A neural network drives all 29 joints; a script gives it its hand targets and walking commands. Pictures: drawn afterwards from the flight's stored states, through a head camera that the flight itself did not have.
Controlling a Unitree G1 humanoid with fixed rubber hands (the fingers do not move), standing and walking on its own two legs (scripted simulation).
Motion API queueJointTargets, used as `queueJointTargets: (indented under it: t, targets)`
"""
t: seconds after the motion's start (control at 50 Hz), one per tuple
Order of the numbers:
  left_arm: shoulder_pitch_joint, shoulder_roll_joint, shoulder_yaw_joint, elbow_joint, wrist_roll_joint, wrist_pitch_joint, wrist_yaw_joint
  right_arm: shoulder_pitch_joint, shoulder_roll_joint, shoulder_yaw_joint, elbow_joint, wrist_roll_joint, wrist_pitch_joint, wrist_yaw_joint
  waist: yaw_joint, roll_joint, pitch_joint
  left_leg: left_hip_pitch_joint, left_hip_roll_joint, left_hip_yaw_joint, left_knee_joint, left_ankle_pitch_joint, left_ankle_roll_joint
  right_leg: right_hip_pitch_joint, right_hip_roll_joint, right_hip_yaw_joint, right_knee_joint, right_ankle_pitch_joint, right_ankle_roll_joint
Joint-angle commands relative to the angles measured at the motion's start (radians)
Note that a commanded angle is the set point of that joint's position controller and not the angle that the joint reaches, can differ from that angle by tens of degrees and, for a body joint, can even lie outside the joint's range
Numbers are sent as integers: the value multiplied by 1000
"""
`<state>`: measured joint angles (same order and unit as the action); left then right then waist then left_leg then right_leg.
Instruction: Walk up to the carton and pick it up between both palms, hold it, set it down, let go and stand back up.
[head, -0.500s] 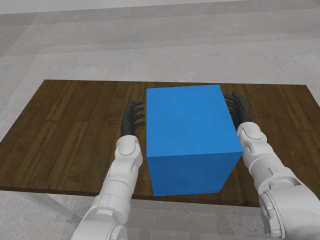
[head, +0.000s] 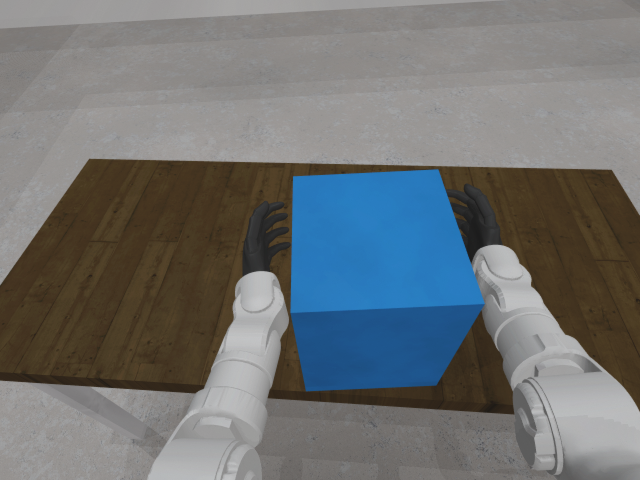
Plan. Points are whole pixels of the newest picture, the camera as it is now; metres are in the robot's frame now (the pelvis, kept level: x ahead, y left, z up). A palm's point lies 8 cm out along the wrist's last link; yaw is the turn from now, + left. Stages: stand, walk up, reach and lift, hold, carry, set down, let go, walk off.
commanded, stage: reach and lift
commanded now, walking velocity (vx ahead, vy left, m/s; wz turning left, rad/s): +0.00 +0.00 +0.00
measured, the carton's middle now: (368, 286) +0.40 +0.00 -0.01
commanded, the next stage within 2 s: none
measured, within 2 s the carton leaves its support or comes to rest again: leaves its support in 0.50 s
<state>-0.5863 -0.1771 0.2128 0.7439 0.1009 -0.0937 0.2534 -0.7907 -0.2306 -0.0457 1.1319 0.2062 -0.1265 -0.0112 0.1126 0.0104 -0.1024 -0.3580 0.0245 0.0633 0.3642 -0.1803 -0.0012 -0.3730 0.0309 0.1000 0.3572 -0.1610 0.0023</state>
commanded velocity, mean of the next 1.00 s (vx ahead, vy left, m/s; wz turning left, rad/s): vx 0.00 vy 0.00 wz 0.00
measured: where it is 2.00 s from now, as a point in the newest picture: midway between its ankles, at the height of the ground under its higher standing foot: outside the picture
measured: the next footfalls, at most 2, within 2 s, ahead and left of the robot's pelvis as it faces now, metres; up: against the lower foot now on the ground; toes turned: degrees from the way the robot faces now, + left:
none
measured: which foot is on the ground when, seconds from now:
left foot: down 0.00-1.00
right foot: down 0.00-1.00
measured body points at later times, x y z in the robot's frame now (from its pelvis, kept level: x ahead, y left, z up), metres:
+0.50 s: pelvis +0.00 +0.00 +0.00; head +0.01 -0.01 +0.45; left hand +0.37 +0.15 +0.07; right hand +0.43 -0.14 +0.07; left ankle -0.01 +0.12 -0.74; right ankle +0.00 -0.12 -0.74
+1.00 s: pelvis -0.01 +0.00 +0.00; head -0.04 -0.01 +0.45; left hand +0.37 +0.15 +0.13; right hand +0.41 -0.14 +0.12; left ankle -0.01 +0.12 -0.74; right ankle +0.00 -0.12 -0.74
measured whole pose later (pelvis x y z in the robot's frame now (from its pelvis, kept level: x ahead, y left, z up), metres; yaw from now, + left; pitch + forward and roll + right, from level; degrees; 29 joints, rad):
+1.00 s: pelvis -0.01 +0.00 +0.00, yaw +0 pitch +3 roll +0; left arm -0.65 -0.15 0.28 0.63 0.20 0.26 0.17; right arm -0.78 -0.17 -0.08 1.02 0.03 0.12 -0.09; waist 0.09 0.01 -0.14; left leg -0.24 0.03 0.06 0.36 -0.18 0.00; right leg -0.25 0.03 0.09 0.35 -0.16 0.00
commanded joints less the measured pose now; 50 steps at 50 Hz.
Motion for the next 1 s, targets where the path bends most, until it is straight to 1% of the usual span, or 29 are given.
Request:
queueJointTargets:
  t: [0.0,0.02,0.04,0.08,0.1,0.16,0.18,0.2,0.24,0.26,0.3,0.34,0.36,0.42,0.44,0.48,0.5,0.52,0.54,0.6,0.7,0.74,0.76,0.78,0.84,0.88,0.9,0.96,0.98]
  targets:
    - [-429,-350,-115,-88,151,-32,-93,-418,439,45,-155,-210,-60,70,-20,-66,-473,350,17,-22,79,479,-66,66,54,-128,-41,227,-48]
    - [-403,-368,-74,-44,203,-23,-124,-375,509,15,-146,-268,-48,87,-18,-83,-420,333,8,-7,63,424,-54,85,45,-125,-64,193,-42]
    - [-491,-492,-147,-78,190,-39,-146,-429,641,35,-181,-287,-64,118,-30,-91,-486,341,7,-12,66,427,-57,97,44,-127,-55,212,-38]
    - [-453,-493,-158,-55,218,-27,-168,-357,673,22,-176,-341,-57,121,-64,-74,-473,354,-4,-5,56,457,-54,134,44,-140,-60,262,-33]
    - [-420,-491,-154,-54,226,-17,-172,-366,689,42,-224,-334,-66,127,-39,-92,-475,361,-3,-11,64,495,-50,156,49,-139,-49,310,-30]
    - [-401,-503,-133,-40,233,3,-183,-344,721,48,-194,-337,-44,138,-33,-98,-415,371,-6,-11,48,499,-46,170,49,-143,-56,308,-22]
    - [-453,-511,-172,-85,208,-5,-182,-330,728,39,-197,-347,-47,136,-58,-87,-476,393,-1,-8,61,485,-51,150,48,-142,-51,288,-26]
    - [-439,-502,-162,-88,217,-4,-176,-343,725,48,-223,-337,-47,141,-41,-79,-496,403,-8,-12,58,508,-47,167,48,-145,-56,324,-26]
    - [-438,-534,-196,-86,206,5,-166,-374,710,63,-233,-315,-54,138,-70,-64,-483,422,1,-26,64,545,-64,148,58,-159,-57,335,-33]
    - [-438,-527,-213,-118,189,9,-170,-369,707,99,-257,-304,-48,135,-57,-75,-491,417,-2,-26,65,557,-60,177,61,-154,-56,345,-31]
    - [-519,-537,-240,-135,180,10,-159,-410,729,87,-266,-308,-51,136,-52,-52,-541,430,-6,-24,60,506,-65,161,56,-151,-70,296,-33]
    - [-499,-511,-223,-85,174,40,-167,-429,719,91,-263,-298,-29,130,-45,-99,-427,399,0,-20,31,420,-45,169,54,-148,-84,239,-28]
    - [-563,-548,-288,-171,142,40,-156,-446,717,105,-272,-278,-36,130,-62,-68,-506,424,6,-31,42,452,-70,178,61,-160,-71,279,-31]
    - [-582,-570,-331,-193,119,65,-149,-498,750,149,-345,-244,-20,121,-71,-75,-568,444,0,-39,50,464,-66,163,66,-159,-62,289,-28]
    - [-587,-551,-318,-185,116,75,-154,-522,754,159,-359,-224,-16,113,-53,-87,-530,425,-5,-33,50,437,-53,173,58,-149,-73,275,-25]
    - [-598,-579,-352,-201,107,94,-149,-484,754,146,-299,-205,2,111,-84,-62,-520,482,9,-53,66,508,-68,143,63,-150,-77,289,-30]
    - [-595,-592,-362,-237,97,98,-146,-513,774,174,-344,-185,-3,105,-61,-61,-561,477,6,-41,73,549,-74,171,69,-152,-70,319,-30]
    - [-569,-578,-364,-228,89,121,-149,-478,755,153,-340,-184,22,94,-92,-76,-509,478,6,-51,71,532,-66,160,65,-146,-81,297,-27]
    - [-617,-582,-377,-241,79,132,-148,-544,781,187,-378,-154,19,94,-67,-70,-510,445,1,-44,62,473,-70,172,69,-150,-75,288,-25]
    - [-664,-617,-405,-276,67,174,-148,-549,791,159,-356,-147,46,95,-97,-54,-509,431,-3,-48,50,404,-66,170,56,-151,-79,250,-32]
    - [-659,-577,-360,-263,73,241,-151,-649,816,189,-455,-99,83,91,-46,-95,-469,399,-6,-47,26,306,-36,209,52,-142,-86,204,-19]
    - [-692,-594,-392,-284,66,263,-153,-641,815,187,-420,-97,100,85,-66,-64,-428,383,-11,-54,21,280,-45,208,50,-142,-84,183,-20]
    - [-670,-558,-354,-253,77,276,-163,-597,832,180,-399,-99,123,78,-72,-107,-369,371,-15,-49,18,261,-27,231,39,-125,-93,190,-12]
    - [-722,-586,-363,-272,71,274,-165,-685,856,191,-469,-97,107,82,-65,-91,-456,347,-23,-43,16,243,-23,234,37,-125,-86,178,-13]
    - [-721,-577,-363,-275,63,302,-167,-694,864,198,-446,-74,130,68,-78,-127,-391,369,-21,-51,11,246,-19,254,42,-132,-91,189,-4]
    - [-724,-553,-330,-251,64,330,-179,-736,882,214,-497,-56,144,63,-49,-139,-393,340,-30,-35,3,214,-4,281,39,-124,-84,185,10]
    - [-766,-564,-347,-264,54,335,-182,-757,878,206,-497,-58,151,68,-54,-122,-404,340,-33,-37,-7,162,-5,252,33,-127,-93,120,6]
    - [-722,-574,-350,-275,46,355,-192,-717,891,216,-515,-52,167,53,-75,-150,-441,358,-28,-43,0,227,-2,293,38,-131,-76,201,13]
    - [-733,-613,-408,-289,27,365,-189,-737,880,214,-530,-39,168,49,-101,-101,-469,395,-25,-58,8,269,-23,260,43,-139,-82,200,4]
